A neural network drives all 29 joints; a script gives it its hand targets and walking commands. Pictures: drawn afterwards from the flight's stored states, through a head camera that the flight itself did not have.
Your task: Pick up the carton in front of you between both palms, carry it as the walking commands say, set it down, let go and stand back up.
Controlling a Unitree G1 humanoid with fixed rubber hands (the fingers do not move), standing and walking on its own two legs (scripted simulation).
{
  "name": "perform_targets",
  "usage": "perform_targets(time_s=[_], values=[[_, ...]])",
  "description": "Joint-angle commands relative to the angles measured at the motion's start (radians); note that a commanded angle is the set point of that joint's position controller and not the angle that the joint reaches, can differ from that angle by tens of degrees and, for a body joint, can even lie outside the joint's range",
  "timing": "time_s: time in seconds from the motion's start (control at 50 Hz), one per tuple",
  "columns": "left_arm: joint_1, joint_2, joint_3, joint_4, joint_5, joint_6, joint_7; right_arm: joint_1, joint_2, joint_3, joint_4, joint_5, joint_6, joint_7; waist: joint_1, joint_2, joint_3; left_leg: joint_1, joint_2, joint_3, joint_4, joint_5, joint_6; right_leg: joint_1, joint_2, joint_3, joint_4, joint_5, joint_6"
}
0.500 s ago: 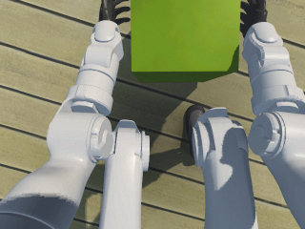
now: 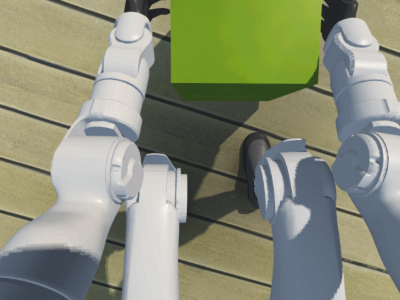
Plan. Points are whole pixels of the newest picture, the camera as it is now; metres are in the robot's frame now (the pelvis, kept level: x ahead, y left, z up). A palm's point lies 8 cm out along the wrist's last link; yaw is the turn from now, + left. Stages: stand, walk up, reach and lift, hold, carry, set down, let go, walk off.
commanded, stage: set down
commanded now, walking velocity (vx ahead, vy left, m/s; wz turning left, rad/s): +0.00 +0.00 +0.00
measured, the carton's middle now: (233, 41) +0.50 -0.10 -0.24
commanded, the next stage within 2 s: let go in 1.34 s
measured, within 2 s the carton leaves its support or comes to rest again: rests again in 0.08 s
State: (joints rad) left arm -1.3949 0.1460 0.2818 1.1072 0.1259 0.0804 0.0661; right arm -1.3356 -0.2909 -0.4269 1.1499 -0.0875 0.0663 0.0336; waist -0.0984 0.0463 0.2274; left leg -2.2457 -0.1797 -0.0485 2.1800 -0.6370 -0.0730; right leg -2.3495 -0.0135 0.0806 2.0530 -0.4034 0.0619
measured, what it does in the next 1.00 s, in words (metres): rises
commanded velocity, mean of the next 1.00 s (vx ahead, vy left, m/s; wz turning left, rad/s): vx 0.00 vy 0.00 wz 0.00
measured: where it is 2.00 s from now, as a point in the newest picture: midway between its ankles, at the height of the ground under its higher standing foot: (211, 199)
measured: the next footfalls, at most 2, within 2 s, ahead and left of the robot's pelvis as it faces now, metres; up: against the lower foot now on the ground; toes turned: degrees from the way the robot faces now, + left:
none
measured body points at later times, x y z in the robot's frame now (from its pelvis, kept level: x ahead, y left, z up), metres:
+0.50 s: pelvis +0.00 -0.01 +0.01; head +0.35 -0.04 +0.29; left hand +0.56 +0.09 -0.14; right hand +0.50 -0.29 -0.14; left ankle +0.09 +0.11 -0.34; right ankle +0.15 -0.15 -0.34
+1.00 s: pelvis +0.02 -0.02 +0.13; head +0.34 -0.05 +0.45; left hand +0.56 +0.09 +0.02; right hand +0.49 -0.30 +0.01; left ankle +0.09 +0.12 -0.34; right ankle +0.15 -0.15 -0.34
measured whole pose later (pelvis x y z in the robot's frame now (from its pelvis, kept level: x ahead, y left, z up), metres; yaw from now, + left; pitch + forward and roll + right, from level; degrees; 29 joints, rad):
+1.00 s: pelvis +0.02 -0.02 +0.13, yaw -1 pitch +47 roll +2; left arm -1.05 0.21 0.17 0.76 -0.03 0.16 0.11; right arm -0.98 -0.28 -0.32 0.76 0.06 0.12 -0.01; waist -0.09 0.03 -0.06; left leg -1.95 -0.07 -0.05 1.72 -0.58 -0.06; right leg -2.06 0.00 0.04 1.63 -0.39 0.02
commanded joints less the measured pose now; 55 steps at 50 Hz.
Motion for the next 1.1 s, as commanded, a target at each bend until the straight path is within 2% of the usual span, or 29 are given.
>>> perform_targets(time_s=[0.0,0.04,0.08,0.2,0.3,0.36,0.44,0.5,0.56,0.64,0.72,0.88,0.98,1.08], values=[[-0.222,-0.170,-0.117,-0.007,-0.021,-0.018,-0.060,-0.206,0.159,0.069,0.039,0.021,-0.040,0.048,-0.047,0.064,-0.790,0.208,0.041,0.092,-0.253,0.112,0.036,0.569,0.037,-0.128,-0.066,0.113,-0.042],[-0.138,0.131,-0.108,-0.030,-0.067,-0.034,0.018,-0.092,-0.150,0.018,0.059,0.047,-0.088,-0.034,-0.060,0.054,-0.810,0.249,0.060,0.091,-0.255,0.121,0.019,0.603,0.011,-0.130,-0.068,0.132,-0.035],[-0.159,0.171,-0.158,-0.051,-0.145,-0.044,0.047,-0.109,-0.216,0.040,0.047,0.113,-0.124,-0.073,-0.067,0.047,-0.839,0.268,0.078,0.071,-0.244,0.164,0.013,0.624,-0.004,-0.121,-0.066,0.184,-0.038],[-0.233,0.168,-0.281,-0.187,-0.283,-0.072,0.053,-0.187,-0.213,0.166,-0.049,0.288,-0.160,-0.067,-0.049,0.057,-1.007,0.334,0.114,0.069,-0.205,0.290,0.004,0.717,-0.014,-0.095,-0.031,0.353,-0.048],[-0.188,0.229,-0.275,-0.295,-0.294,-0.054,0.075,-0.142,-0.265,0.206,-0.142,0.357,-0.136,-0.064,-0.034,0.052,-1.224,0.458,0.111,0.100,-0.202,0.297,0.004,0.860,-0.008,-0.113,-0.036,0.388,-0.039],[-0.139,0.228,-0.254,-0.358,-0.283,-0.027,0.083,-0.082,-0.283,0.195,-0.200,0.341,-0.108,-0.071,-0.046,0.043,-1.322,0.491,0.098,0.122,-0.225,0.251,0.005,0.950,0.002,-0.132,-0.067,0.361,-0.036],[-0.078,0.213,-0.224,-0.453,-0.271,0.019,0.090,-0.027,-0.277,0.157,-0.342,0.282,-0.059,-0.090,-0.068,0.005,-1.411,0.515,0.075,0.144,-0.287,0.171,0.015,1.047,0.020,-0.164,-0.133,0.306,-0.037],[-0.037,0.198,-0.184,-0.418,-0.248,0.049,0.088,-0.001,-0.228,0.141,-0.376,0.241,-0.020,-0.090,-0.061,-0.025,-1.286,0.436,0.066,0.152,-0.351,0.086,0.026,1.010,0.028,-0.170,-0.197,0.216,-0.033],[-0.008,0.182,-0.135,-0.340,-0.215,0.050,0.074,0.008,-0.174,0.139,-0.360,0.216,-0.007,-0.081,-0.031,-0.048,-1.146,0.356,0.065,0.150,-0.396,0.057,0.031,0.939,0.030,-0.162,-0.248,0.164,-0.023],[0.008,0.179,-0.089,-0.279,-0.181,0.033,0.059,0.015,-0.131,0.145,-0.348,0.199,-0.003,-0.068,-0.004,-0.072,-1.118,0.333,0.065,0.150,-0.449,0.075,0.031,0.938,0.034,-0.152,-0.305,0.166,-0.012],[0.033,0.173,-0.080,-0.271,-0.163,0.022,0.050,0.057,-0.114,0.134,-0.346,0.180,0.001,-0.066,-0.009,-0.075,-1.161,0.357,0.064,0.152,-0.507,0.094,0.028,0.992,0.040,-0.154,-0.363,0.186,-0.008],[0.073,0.153,-0.110,-0.433,-0.159,0.041,0.049,0.138,-0.137,0.085,-0.470,0.149,0.020,-0.058,-0.042,-0.006,-1.360,0.554,0.055,0.157,-0.626,0.193,0.016,1.130,0.061,-0.178,-0.476,0.306,-0.019],[0.117,0.143,-0.102,-0.506,-0.145,0.070,0.045,0.174,-0.131,0.084,-0.533,0.152,0.048,-0.036,-0.032,0.011,-1.395,0.664,0.054,0.159,-0.711,0.245,0.012,1.206,0.070,-0.183,-0.558,0.351,-0.019],[0.174,0.132,-0.079,-0.494,-0.130,0.075,0.028,0.220,-0.102,0.088,-0.523,0.146,0.057,-0.018,-0.016,-0.006,-1.326,0.702,0.059,0.149,-0.809,0.259,0.014,1.257,0.070,-0.174,-0.652,0.357,-0.016]])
